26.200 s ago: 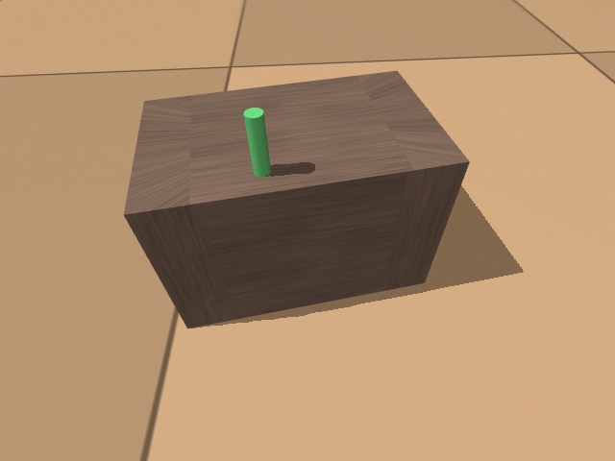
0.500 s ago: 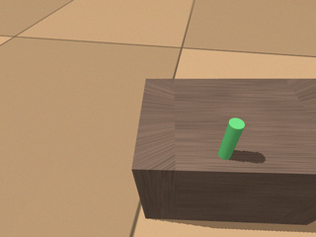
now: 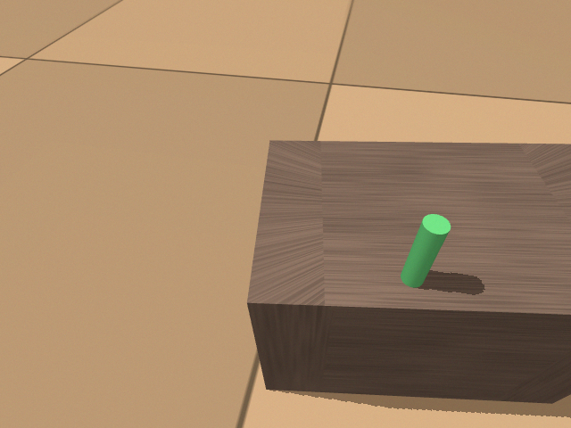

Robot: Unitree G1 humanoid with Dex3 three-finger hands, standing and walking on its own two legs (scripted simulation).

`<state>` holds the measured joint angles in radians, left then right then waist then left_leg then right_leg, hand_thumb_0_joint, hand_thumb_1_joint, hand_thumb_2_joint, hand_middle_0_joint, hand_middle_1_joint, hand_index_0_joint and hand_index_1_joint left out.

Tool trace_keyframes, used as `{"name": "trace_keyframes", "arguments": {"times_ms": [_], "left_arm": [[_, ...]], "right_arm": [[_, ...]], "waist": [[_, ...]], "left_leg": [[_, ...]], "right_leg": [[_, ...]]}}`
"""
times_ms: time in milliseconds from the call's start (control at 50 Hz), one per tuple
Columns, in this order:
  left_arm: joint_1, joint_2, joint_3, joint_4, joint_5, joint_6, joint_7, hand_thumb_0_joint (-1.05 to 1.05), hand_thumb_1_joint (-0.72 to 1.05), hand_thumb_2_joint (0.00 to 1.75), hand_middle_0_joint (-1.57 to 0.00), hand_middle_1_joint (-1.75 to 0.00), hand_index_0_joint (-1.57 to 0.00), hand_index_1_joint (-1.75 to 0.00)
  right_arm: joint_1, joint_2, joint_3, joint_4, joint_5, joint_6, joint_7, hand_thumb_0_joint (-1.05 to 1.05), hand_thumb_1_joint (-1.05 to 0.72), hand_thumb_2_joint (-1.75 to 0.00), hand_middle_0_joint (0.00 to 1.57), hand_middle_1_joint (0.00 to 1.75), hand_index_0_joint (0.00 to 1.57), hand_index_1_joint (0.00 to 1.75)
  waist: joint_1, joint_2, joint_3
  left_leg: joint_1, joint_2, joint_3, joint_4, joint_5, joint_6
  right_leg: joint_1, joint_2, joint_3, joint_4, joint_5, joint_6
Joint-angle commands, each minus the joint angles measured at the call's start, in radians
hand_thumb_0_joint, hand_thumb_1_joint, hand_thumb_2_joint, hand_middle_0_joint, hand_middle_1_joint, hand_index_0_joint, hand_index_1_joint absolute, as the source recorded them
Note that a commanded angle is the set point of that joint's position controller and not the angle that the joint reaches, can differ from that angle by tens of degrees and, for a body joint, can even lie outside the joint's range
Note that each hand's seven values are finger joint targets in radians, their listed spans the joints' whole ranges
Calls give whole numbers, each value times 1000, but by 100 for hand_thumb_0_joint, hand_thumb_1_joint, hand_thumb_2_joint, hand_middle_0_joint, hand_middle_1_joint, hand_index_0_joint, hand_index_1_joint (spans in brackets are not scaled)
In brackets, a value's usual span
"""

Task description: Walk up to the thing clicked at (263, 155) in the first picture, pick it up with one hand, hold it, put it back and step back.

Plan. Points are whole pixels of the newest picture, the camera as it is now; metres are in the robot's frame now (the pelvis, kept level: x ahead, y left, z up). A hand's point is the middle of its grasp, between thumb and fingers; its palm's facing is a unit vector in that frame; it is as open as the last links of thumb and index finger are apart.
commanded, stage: stand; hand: right
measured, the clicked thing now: (423, 253) +0.46 -0.22 -0.09
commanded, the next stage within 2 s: step back in 1.82 s
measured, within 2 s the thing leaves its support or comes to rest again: neither
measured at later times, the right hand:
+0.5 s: hand out of the picture +0.08 -0.24 -0.16, palm faces -0.03 +0.94 -0.34, open 7.4 cm
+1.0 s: hand out of the picture +0.09 -0.24 -0.16, palm faces -0.04 +0.94 -0.34, open 7.4 cm
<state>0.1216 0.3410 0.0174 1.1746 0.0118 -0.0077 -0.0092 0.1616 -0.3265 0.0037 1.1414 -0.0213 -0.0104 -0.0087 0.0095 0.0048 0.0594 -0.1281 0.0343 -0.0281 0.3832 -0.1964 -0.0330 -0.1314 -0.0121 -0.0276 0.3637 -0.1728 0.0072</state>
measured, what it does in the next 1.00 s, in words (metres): stands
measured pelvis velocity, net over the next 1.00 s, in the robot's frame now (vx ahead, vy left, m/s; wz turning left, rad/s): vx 0.02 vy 0.00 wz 0.01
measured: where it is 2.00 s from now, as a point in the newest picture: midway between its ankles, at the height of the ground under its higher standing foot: outside the picture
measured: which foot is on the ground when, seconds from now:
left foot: down 0.00-1.00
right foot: down 0.00-1.00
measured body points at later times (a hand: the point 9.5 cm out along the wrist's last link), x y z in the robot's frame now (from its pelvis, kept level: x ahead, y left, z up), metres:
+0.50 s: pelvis +0.01 +0.01 +0.00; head +0.01 +0.01 +0.45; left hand +0.07 +0.31 -0.14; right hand +0.08 -0.29 -0.13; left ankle +0.01 +0.14 -0.75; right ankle +0.02 -0.12 -0.75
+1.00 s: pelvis +0.02 +0.00 +0.00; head +0.03 +0.00 +0.45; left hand +0.09 +0.30 -0.13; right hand +0.09 -0.29 -0.13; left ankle +0.01 +0.14 -0.75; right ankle +0.02 -0.12 -0.75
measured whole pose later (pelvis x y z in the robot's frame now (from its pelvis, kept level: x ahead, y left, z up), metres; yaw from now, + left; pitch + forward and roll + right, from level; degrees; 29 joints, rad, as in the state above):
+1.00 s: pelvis +0.02 +0.00 +0.00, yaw +1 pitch -2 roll +0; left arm 0.10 0.34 0.00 1.16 0.01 -0.01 -0.01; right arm 0.11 -0.34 0.00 1.15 -0.01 0.00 0.00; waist 0.00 0.01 0.05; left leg -0.10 0.02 -0.03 0.33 -0.19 -0.03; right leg -0.10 -0.03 -0.03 0.32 -0.18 0.02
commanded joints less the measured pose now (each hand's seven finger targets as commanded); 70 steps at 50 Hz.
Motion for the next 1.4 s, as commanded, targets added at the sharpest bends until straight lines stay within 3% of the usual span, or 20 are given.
{"name": "trace_keyframes", "arguments": {"times_ms": [0, 200, 380, 460, 700, 840, 940, 1120, 1240, 1380], "left_arm": [[-40, 195, 27, -47, 2, -21, 15, 0, 90, 90, -20, -30, -20, -30], [-40, 194, 23, -43, 1, -25, 20, 0, 90, 90, -20, -30, -20, -30], [-36, 199, 23, -43, 4, -21, 19, 0, 90, 90, -20, -30, -20, -30], [-41, 202, 24, -44, 2, -21, 19, 0, 90, 90, -20, -30, -20, -30], [-47, 207, 24, -59, 0, -24, 21, 0, 90, 90, -20, -30, -20, -30], [-45, 205, 22, -65, 1, -23, 21, 0, 90, 90, -20, -30, -20, -30], [-44, 210, 25, -64, 0, -23, 19, 0, 90, 90, -20, -30, -20, -30], [-41, 208, 25, -75, -1, -25, 20, 0, 90, 90, -20, -30, -20, -30], [-49, 210, 27, -79, -3, -21, 19, 0, 90, 90, -20, -30, -20, -30], [-41, 205, 24, -81, -1, -22, 19, 0, 90, 90, -20, -30, -20, -30]], "right_arm": [[-34, -216, -35, -49, 0, -23, -14, 0, -90, -90, 20, 30, 20, 30], [-50, -218, -34, -43, 2, -24, -13, 0, -90, -90, 20, 30, 20, 30], [-72, -223, -35, -46, 4, -20, -11, 0, -90, -90, 20, 30, 20, 30], [-76, -224, -37, -47, 5, -21, -9, 0, -90, -90, 20, 30, 20, 30], [-62, -223, -33, -44, 9, -20, -9, 0, -90, -90, 20, 30, 20, 30], [-74, -229, -34, -47, 8, -18, -9, 0, -90, -90, 20, 30, 20, 30], [-70, -229, -34, -46, 9, -16, -7, 0, -90, -90, 20, 30, 20, 30], [-74, -233, -35, -53, 10, -21, -7, 0, -90, -90, 20, 30, 20, 30], [-71, -230, -34, -51, 10, -19, -7, 0, -90, -90, 20, 30, 20, 30], [-70, -233, -33, -55, 11, -20, -8, 0, -90, -90, 20, 30, 20, 30]], "waist": [[0, 5, -25], [-2, 6, -67], [-1, 11, -39], [-3, 9, -42], [-12, -12, -81], [-9, -1, -71], [-11, -9, -51], [-8, 6, -95], [-9, 3, -76], [-8, 4, -86]], "left_leg": [[-38, 83, -80, -103, 9, 49], [-4, 94, -73, -96, 144, 54], [-14, 89, -78, -121, 61, 51], [-11, 86, -79, -121, 67, 49], [14, 93, -69, -97, 179, 51], [11, 91, -69, -101, 160, 46], [-8, 85, -74, -114, 91, 47], [19, 94, -76, -97, 206, 48], [9, 92, -76, -108, 173, 43], [14, 92, -74, -103, 200, 46]], "right_leg": [[4, -98, 104, -84, -20, -21], [53, -113, 99, -71, 119, -16], [30, -111, 89, -82, 50, -13], [28, -112, 89, -87, 40, -15], [69, -125, 88, -77, 165, -16], [54, -121, 83, -86, 126, -16], [47, -121, 85, -98, 78, -17], [81, -127, 79, -82, 176, -20], [72, -124, 77, -87, 131, -22], [76, -125, 75, -86, 160, -18]]}}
